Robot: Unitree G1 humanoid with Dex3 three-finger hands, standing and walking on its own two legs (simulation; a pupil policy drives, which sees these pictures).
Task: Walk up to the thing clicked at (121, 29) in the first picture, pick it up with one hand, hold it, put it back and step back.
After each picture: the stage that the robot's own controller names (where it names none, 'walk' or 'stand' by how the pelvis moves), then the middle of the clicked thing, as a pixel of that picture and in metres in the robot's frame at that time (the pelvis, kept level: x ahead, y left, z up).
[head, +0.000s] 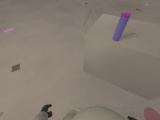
stand; (120, 28) +0.80 -0.24 +0.11
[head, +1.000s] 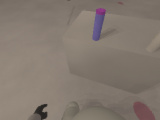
rise first; (98, 26) +0.71 +0.00 +0.14
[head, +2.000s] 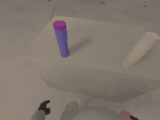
stand; (62, 41) +0.46 +0.23 +0.15
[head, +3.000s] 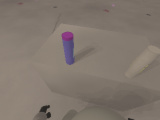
stand; (69, 50) +0.45 +0.18 +0.11
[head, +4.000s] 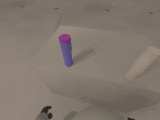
stand; (67, 52) +0.43 +0.19 +0.11
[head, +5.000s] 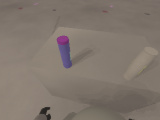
stand; (65, 54) +0.42 +0.20 +0.11
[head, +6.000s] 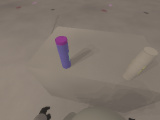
stand; (64, 54) +0.41 +0.21 +0.11
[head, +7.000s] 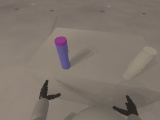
rise first; (63, 55) +0.40 +0.21 +0.11
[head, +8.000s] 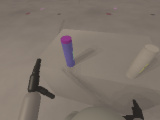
go down; (68, 53) +0.43 +0.21 +0.11
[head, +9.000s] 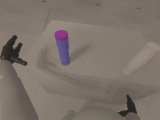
go down; (63, 50) +0.43 +0.19 +0.12
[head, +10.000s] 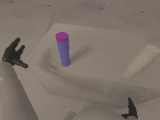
go down; (64, 51) +0.43 +0.19 +0.12
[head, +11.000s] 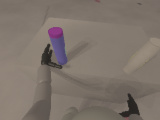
close; (59, 49) +0.41 +0.21 +0.14
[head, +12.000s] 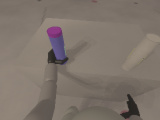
lift; (59, 48) +0.41 +0.20 +0.15
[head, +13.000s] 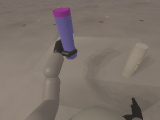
lift; (67, 37) +0.35 +0.14 +0.33
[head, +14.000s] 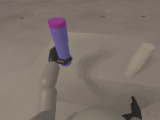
hold; (62, 46) +0.33 +0.17 +0.27
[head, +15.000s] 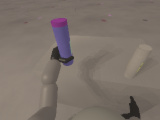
hold; (64, 45) +0.34 +0.17 +0.28
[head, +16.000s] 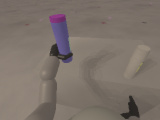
crouch; (63, 41) +0.34 +0.17 +0.30
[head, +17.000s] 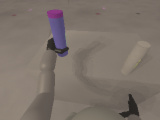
crouch; (59, 36) +0.42 +0.19 +0.27
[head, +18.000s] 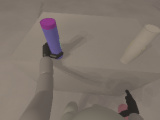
lower; (54, 42) +0.45 +0.22 +0.17
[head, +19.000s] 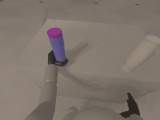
lower; (59, 50) +0.40 +0.20 +0.15
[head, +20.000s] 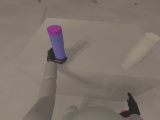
lower; (58, 47) +0.42 +0.20 +0.15
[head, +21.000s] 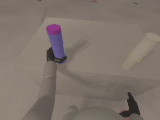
lower; (58, 47) +0.43 +0.21 +0.15
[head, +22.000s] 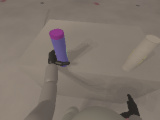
open; (60, 50) +0.40 +0.20 +0.15
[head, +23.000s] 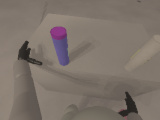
sink last; (62, 49) +0.40 +0.18 +0.15
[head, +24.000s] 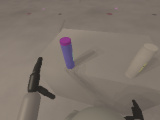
sink last; (68, 54) +0.41 +0.21 +0.12
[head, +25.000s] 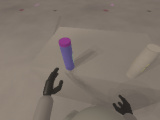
stand; (67, 56) +0.39 +0.19 +0.11
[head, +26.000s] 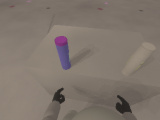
stand; (64, 55) +0.40 +0.20 +0.11
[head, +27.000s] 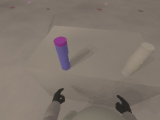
stand; (63, 55) +0.39 +0.20 +0.11
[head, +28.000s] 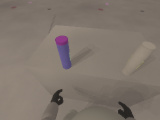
stand; (64, 54) +0.40 +0.20 +0.12
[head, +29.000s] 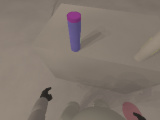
walk; (75, 35) +0.49 +0.14 +0.14
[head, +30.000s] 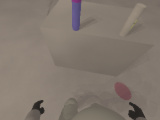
walk; (76, 15) +0.76 +0.19 +0.13
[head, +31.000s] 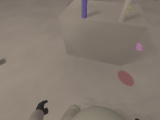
stand; (84, 6) +1.12 +0.16 +0.14
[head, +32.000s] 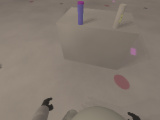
stand; (80, 13) +1.11 +0.18 +0.12
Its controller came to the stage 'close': yes
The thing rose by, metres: 0.20
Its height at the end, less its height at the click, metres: +0.00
